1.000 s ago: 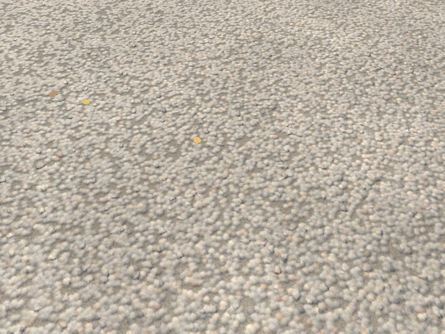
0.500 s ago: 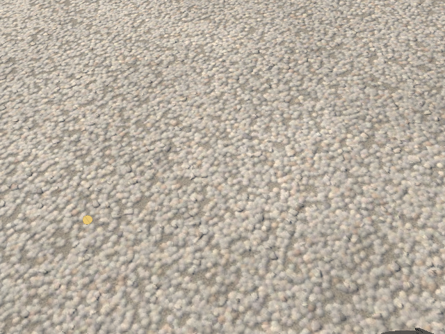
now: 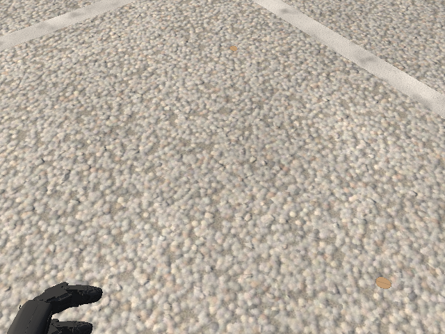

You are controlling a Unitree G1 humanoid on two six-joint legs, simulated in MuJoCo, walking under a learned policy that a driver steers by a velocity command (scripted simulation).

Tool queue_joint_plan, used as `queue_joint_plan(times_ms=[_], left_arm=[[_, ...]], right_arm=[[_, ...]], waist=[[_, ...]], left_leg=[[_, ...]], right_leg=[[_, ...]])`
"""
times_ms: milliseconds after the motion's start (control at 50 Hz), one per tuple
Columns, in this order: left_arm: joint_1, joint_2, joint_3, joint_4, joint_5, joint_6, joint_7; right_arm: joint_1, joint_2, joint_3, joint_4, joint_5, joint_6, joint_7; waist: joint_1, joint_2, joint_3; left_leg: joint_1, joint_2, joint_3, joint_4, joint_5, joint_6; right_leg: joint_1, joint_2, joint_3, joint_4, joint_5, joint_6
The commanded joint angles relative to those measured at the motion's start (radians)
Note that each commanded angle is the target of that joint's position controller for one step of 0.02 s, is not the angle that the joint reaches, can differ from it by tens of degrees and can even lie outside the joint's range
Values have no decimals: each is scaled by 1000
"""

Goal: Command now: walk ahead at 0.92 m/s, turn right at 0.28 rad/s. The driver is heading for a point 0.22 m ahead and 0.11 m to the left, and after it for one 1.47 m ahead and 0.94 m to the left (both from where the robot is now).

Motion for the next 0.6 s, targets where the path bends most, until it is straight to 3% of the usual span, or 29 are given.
queue_joint_plan(times_ms=[20,60,80,100,120,140,160,180,200,220,240,280,340,400,440,480,520,540,560,580,600], left_arm=[[-86,-27,-36,-69,3,-29,-17],[-33,-17,-36,-31,24,-50,-5],[85,7,-26,8,38,-60,8],[263,41,-9,73,45,-66,25],[396,99,12,122,64,-70,48],[393,225,46,80,-24,-66,81],[389,200,40,50,8,-64,83],[330,161,43,38,-1,-59,78],[264,120,38,51,-20,-69,76],[215,73,30,63,-28,-80,75],[157,32,23,59,-31,-83,75],[100,-2,25,54,-22,-90,74],[16,-1,31,69,-17,-88,94],[8,30,43,75,-28,-66,123],[22,57,50,85,-47,-49,129],[24,81,61,89,-65,-31,127],[15,98,72,85,-83,-15,127],[8,96,75,83,-91,-7,125],[21,81,73,82,-90,1,118],[76,11,55,62,-41,-1,107],[137,17,51,31,-18,-4,97]], right_arm=[[-63,-88,6,-41,9,-26,5],[-24,-144,3,-2,27,-15,-4],[-29,-175,-1,9,30,-7,-10],[-46,-185,1,15,38,0,-17],[-65,-167,6,8,53,1,-18],[-11,-65,29,-37,25,-4,-9],[138,-71,24,1,70,-9,-6],[9,-141,-4,-41,89,-6,-13],[-81,-110,-8,-81,102,4,-22],[-106,-70,-8,-73,93,20,-36],[-69,-36,-10,-61,84,47,-45],[-17,23,-15,-66,78,90,-46],[-104,36,-21,-140,63,112,-47],[-171,34,-19,-173,47,107,-18],[-208,17,-23,-199,43,112,11],[-229,-23,-37,-232,47,122,34],[-202,-74,-60,-251,49,130,41],[-141,-96,-75,-245,50,128,35],[-35,-140,-98,-223,47,120,20],[-82,-245,-119,-240,47,114,0],[-137,-285,-116,-302,2,98,6]], waist=[[75,41,187],[106,75,117],[165,118,34],[250,152,-68],[310,168,-146],[236,-96,-342],[212,-128,-634],[220,-18,-544],[178,5,-335],[135,66,-219],[83,50,-165],[27,-4,-117],[-4,-54,-26],[24,-31,-51],[41,-23,-61],[39,-32,-55],[12,-41,-64],[-24,-24,-84],[-78,49,-112],[5,325,-67],[76,400,-239]], left_leg=[[-291,227,-75,-246,713,118],[-170,224,-91,-102,1207,124],[-151,226,-105,76,1321,113],[-164,220,-126,295,1301,96],[-279,164,-131,551,1067,76],[-561,36,-201,953,-168,24],[-669,-19,-439,1215,-314,8],[-677,35,-431,1196,-254,-10],[-749,81,-364,1115,-187,-26],[-755,114,-329,1083,-127,-45],[-705,133,-308,1078,-73,-61],[-604,151,-293,1055,-11,-69],[-628,164,-254,893,89,-71],[-573,134,-195,624,344,-37],[-566,120,-171,527,386,-11],[-559,104,-144,483,325,25],[-507,55,-103,452,222,75],[-427,18,-85,392,227,110],[-269,-11,-127,287,352,158],[-166,138,-414,263,965,227],[33,303,-901,188,858,463]], right_leg=[[244,58,-91,-268,97,-22],[396,132,-158,-362,84,-29],[543,156,-133,-397,55,-36],[735,129,-66,-465,132,-54],[938,36,-2,-508,271,-56],[1289,-313,345,-315,921,-79],[1430,-478,559,-332,1014,-254],[1250,-410,427,-423,944,-252],[1088,-351,307,-493,813,-210],[935,-305,241,-552,713,-169],[807,-281,170,-620,617,-163],[626,-257,37,-691,599,-128],[498,-222,-113,-760,536,-114],[562,-172,-226,-724,467,-89],[643,-202,-237,-685,457,-82],[699,-235,-242,-619,480,-58],[723,-248,-248,-491,589,-20],[714,-231,-263,-364,610,11],[627,-183,-260,-151,475,57],[404,-29,-247,109,-297,132],[129,169,-56,407,-658,184]])
Keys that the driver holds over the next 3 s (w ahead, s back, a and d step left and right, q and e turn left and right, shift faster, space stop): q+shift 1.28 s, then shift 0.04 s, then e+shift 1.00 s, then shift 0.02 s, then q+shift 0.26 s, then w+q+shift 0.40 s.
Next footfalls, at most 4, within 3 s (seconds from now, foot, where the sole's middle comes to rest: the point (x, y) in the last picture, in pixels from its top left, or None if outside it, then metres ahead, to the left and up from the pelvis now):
0.12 right None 0.33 -0.08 -0.77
0.56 left None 0.50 0.15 -0.77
1.04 right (214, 282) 0.65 0.01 -0.77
1.46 left None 0.39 0.13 -0.77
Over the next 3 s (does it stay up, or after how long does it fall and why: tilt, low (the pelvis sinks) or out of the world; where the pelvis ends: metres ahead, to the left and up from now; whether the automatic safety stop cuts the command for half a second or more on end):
stays up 0.63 0.16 0.00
